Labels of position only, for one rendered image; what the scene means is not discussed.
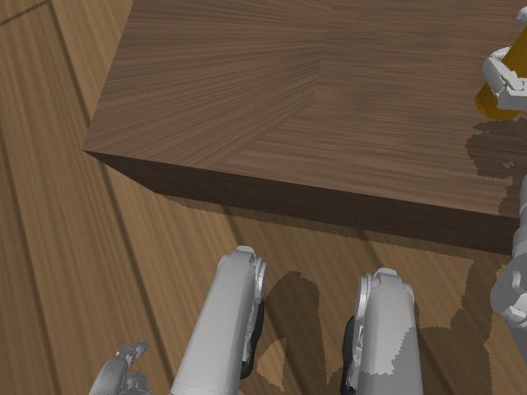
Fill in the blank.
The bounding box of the right robot foot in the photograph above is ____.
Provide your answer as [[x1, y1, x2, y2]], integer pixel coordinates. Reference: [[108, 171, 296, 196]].
[[340, 315, 356, 395]]

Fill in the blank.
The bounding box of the can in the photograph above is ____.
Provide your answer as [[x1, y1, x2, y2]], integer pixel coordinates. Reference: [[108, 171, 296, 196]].
[[475, 26, 527, 120]]

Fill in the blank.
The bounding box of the left robot foot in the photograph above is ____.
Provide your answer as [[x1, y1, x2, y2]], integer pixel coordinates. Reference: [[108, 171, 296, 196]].
[[240, 300, 264, 379]]

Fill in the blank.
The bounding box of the left robot hand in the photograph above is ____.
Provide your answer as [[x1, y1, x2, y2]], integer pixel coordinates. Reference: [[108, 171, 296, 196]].
[[89, 341, 152, 395]]

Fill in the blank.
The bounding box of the right robot arm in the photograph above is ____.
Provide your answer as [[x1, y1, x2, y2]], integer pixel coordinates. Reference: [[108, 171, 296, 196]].
[[490, 174, 527, 367]]

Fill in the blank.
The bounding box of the right robot hand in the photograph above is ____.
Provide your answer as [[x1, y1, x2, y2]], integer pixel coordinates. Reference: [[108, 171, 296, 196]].
[[483, 7, 527, 111]]

